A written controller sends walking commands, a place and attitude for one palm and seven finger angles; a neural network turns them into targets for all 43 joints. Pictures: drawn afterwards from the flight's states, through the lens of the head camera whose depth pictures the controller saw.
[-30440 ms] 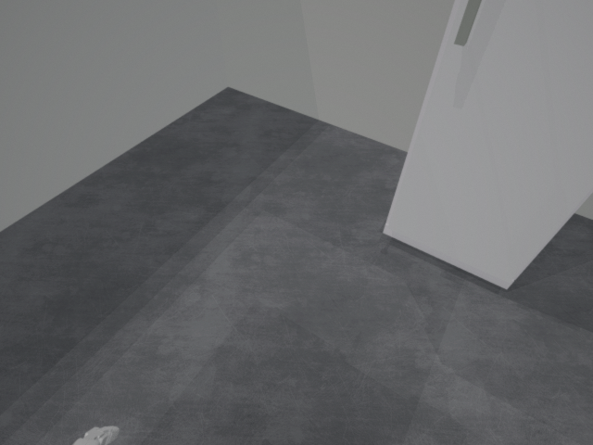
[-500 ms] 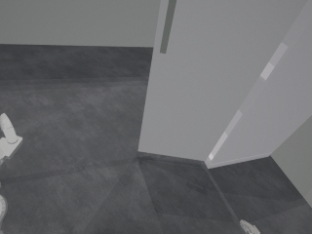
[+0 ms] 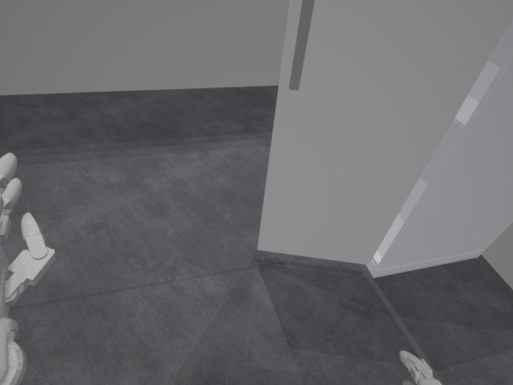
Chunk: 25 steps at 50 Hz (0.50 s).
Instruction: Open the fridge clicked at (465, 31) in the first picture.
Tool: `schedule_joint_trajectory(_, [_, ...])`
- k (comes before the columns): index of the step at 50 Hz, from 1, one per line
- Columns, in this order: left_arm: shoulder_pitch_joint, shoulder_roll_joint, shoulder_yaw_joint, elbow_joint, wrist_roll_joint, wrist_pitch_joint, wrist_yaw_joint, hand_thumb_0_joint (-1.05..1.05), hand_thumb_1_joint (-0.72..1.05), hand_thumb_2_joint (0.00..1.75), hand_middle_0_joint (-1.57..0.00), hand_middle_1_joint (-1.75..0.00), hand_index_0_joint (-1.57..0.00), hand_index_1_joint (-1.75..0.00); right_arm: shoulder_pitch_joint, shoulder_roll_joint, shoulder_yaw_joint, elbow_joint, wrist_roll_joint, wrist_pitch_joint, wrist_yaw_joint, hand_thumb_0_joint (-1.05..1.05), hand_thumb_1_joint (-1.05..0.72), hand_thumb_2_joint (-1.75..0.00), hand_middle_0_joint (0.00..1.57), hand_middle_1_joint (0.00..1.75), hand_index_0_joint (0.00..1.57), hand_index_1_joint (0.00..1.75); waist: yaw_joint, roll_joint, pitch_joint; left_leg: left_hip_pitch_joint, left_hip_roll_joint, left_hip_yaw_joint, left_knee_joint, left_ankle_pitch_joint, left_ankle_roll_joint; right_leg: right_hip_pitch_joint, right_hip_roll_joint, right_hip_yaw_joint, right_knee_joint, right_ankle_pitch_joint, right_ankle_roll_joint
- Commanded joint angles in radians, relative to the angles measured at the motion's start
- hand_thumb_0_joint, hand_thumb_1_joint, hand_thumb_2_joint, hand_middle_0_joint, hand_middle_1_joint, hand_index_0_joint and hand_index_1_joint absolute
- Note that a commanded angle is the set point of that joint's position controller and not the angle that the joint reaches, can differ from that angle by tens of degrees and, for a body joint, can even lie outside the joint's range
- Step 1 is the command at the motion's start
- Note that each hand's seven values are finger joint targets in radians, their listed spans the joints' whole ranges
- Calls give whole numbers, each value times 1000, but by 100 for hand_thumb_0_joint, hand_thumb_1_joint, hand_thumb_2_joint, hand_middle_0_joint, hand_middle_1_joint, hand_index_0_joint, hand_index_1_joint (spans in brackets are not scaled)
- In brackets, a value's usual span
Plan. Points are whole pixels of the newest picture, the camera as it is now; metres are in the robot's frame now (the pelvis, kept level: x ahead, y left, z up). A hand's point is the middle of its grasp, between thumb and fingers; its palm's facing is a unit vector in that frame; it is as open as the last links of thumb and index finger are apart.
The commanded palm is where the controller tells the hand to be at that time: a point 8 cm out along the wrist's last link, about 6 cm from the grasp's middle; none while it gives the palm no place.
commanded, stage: stop stepping back and stand still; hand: left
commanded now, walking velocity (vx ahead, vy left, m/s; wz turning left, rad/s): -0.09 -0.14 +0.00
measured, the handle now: (305, 17) +0.81 -0.03 +0.29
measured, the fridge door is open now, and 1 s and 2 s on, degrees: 70 70 70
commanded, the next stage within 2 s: let the arm hang, fingers relaxed in 0.56 s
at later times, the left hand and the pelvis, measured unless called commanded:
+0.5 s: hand (67, 231) +0.24 +0.26 +0.17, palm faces +0.43 -0.79 -0.44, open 7.4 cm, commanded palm +0.17 +0.30 +0.20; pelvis +0.03 +0.00 +0.02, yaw +0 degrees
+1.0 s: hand out of the picture +0.05 +0.18 -0.16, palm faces -0.02 -0.98 -0.17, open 7.2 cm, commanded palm none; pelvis +0.00 +0.00 +0.02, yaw +1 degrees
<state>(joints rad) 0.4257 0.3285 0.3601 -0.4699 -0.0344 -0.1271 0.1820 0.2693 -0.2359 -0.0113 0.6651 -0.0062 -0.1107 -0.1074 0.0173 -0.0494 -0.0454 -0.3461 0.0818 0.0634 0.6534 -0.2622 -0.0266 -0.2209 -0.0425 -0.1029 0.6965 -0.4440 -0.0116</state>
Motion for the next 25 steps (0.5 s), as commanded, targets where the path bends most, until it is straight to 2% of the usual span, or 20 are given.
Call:
schedule_joint_trajectory(1, [-76, 321, 204, -360, -12, -127, -12, 0, 90, 90, -20, -30, -20, -30, -116, -94, -39, -178, -25, -84, 16, 0, -90, -90, 20, 30, 20, 30, -33, 388, 18, 129, 287, -477, -433, 5, 188, -244, 38, 101, 238, -111, 16])
schedule_joint_trajectory(2, [-31, 322, 221, -363, -10, -131, -14, 0, 90, 90, -20, -30, -20, -30, -111, -90, -39, -180, -23, -88, 27, 0, -90, -90, 20, 30, 20, 30, -27, 353, 16, 108, 273, -407, -401, 69, 183, -204, 18, 111, 174, -46, 15])
schedule_joint_trajectory(3, [26, 332, 243, -359, -11, -135, -16, 0, 90, 90, -20, -30, -20, -30, -111, -93, -42, -183, -20, -94, 35, 0, -90, -90, 20, 30, 20, 30, -16, 332, -16, 93, 237, -304, -357, 130, 151, -129, 23, 89, 71, -13, 17])
schedule_joint_trajectory(4, [74, 300, 231, -333, -11, -133, -15, 0, 90, 90, -20, -30, -20, -30, -102, -89, -39, -185, -14, -91, 43, 0, -90, -90, 20, 30, 20, 30, -16, 304, -39, 72, 208, -216, -321, 160, 123, -56, 44, 49, -17, 24, 22])
schedule_joint_trajectory(6, [141, 290, 248, -264, -15, -124, -19, 0, 90, 90, -20, -30, -20, -30, -87, -100, -43, -203, -3, -84, 51, 0, -90, -90, 20, 30, 20, 30, -14, 269, -68, -39, 152, -102, -248, 65, 80, 112, 66, 7, -172, 134, 18])
schedule_joint_trajectory(7, [155, 285, 248, -226, -14, -122, -21, 0, 90, 90, -20, -30, -20, -30, -84, -97, -44, -205, 1, -79, 53, 0, -90, -90, 20, 30, 20, 30, -18, 213, -70, -84, 113, -58, -198, 5, 62, 153, 52, 33, -224, 168, 6])
schedule_joint_trajectory(8, [187, 285, 254, -163, -15, -115, -21, 0, 90, 90, -20, -30, -20, -30, -80, -92, -41, -204, 3, -74, 57, 0, -90, -90, 20, 30, 20, 30, -20, 127, -64, -114, 61, -19, -113, -70, 41, 140, -12, 124, -274, 199, -27])
schedule_joint_trajectory(9, [165, 285, 247, -141, -22, -109, -23, 0, 90, 90, -20, -30, -20, -30, -81, -79, -38, -200, 5, -72, 56, 0, -90, -90, 20, 30, 20, 30, -23, -33, -52, -117, -4, 10, 1, -125, 20, 61, -101, 301, -333, 202, -71])
schedule_joint_trajectory(10, [175, 276, 234, -125, -30, -100, -20, 0, 90, 90, -20, -30, -20, -30, -66, -77, -44, -190, 13, -69, 54, 0, -90, -90, 20, 30, 20, 30, -23, -144, -57, -112, -47, -9, 133, -111, 9, 22, -197, 437, -392, 218, -127])
schedule_joint_trajectory(11, [156, 269, 219, -123, -28, -103, -15, 0, 90, 90, -20, -30, -20, -30, -76, -75, -39, -181, 14, -67, 52, 0, -90, -90, 20, 30, 20, 30, -20, -143, -48, -140, -43, -36, 209, -150, 7, 39, -235, 455, -393, 299, -162])
schedule_joint_trajectory(12, [119, 271, 212, -133, -19, -113, -8, 0, 90, 90, -20, -30, -20, -30, -83, -70, -28, -170, 11, -69, 50, 0, -90, -90, 20, 30, 20, 30, -21, -116, -46, -156, -33, -51, 207, -178, 10, 75, -242, 412, -357, 411, -174])
schedule_joint_trajectory(14, [62, 258, 189, -134, -4, -121, 0, 0, 90, 90, -20, -30, -20, -30, -99, -61, -11, -154, 5, -72, 40, 0, -90, -90, 20, 30, 20, 30, -34, -68, -53, -76, -27, -40, 18, -108, 18, 91, -200, 289, -259, 585, -135])
schedule_joint_trajectory(15, [59, 257, 186, -115, -3, -123, 3, 0, 90, 90, -20, -30, -20, -30, -98, -61, -9, -150, 3, -70, 33, 0, -90, -90, 20, 30, 20, 30, -37, -62, -65, -1, -45, -14, -76, -2, 22, 78, -157, 227, -231, 586, -96])
schedule_joint_trajectory(16, [31, 253, 171, -135, -4, -125, 2, 0, 90, 90, -20, -30, -20, -30, -107, -75, -17, -151, 3, -72, 27, 0, -90, -90, 20, 30, 20, 30, -32, -40, -75, 80, -38, -32, -156, 118, 30, 45, -121, 195, -213, 533, -56])
schedule_joint_trajectory(17, [17, 259, 169, -166, -2, -131, 1, 0, 90, 90, -20, -30, -20, -30, -123, -88, -25, -158, 4, -74, 22, 0, -90, -90, 20, 30, 20, 30, -20, 16, -83, 138, 10, -79, -197, 232, 48, 17, -80, 168, -205, 454, -20])
schedule_joint_trajectory(18, [2, 278, 172, -196, 2, -134, 0, 0, 90, 90, -20, -30, -20, -30, -137, -104, -35, -166, 11, -74, 17, 0, -90, -90, 20, 30, 20, 30, -13, 79, -76, 159, 52, -122, -214, 260, 58, -12, -51, 157, -211, 354, -2])
schedule_joint_trajectory(19, [35, 258, 167, -183, 7, -133, -2, 0, 90, 90, -20, -30, -20, -30, -138, -102, -30, -172, 9, -72, 17, 0, -90, -90, 20, 30, 20, 30, -8, 127, -58, 141, 72, -153, -223, 331, 70, -3, -16, 140, -198, 370, 6])
schedule_joint_trajectory(21, [1, 266, 164, -241, 15, -145, -4, 0, 90, 90, -20, -30, -20, -30, -139, -93, -17, -177, 4, -69, 21, 0, -90, -90, 20, 30, 20, 30, -9, 234, -55, 97, 76, -164, -234, 437, 70, 50, 4, 98, -171, 423, 13])
schedule_joint_trajectory(23, [28, 294, 196, -251, 15, -150, -2, 0, 90, 90, -20, -30, -20, -30, -133, -94, -25, -180, 7, -72, 24, 0, -90, -90, 20, 30, 20, 30, -5, 192, -90, 97, 58, -132, -206, 432, 55, 93, -5, 108, -196, 469, 6])
schedule_joint_trajectory(25, [89, 264, 189, -206, 3, -145, -5, 0, 90, 90, -20, -30, -20, -30, -120, -90, -28, -189, 10, -63, 28, 0, -90, -90, 20, 30, 20, 30, -11, 135, -116, 96, 39, -100, -178, 409, 45, 122, -26, 136, -214, 547, -2])
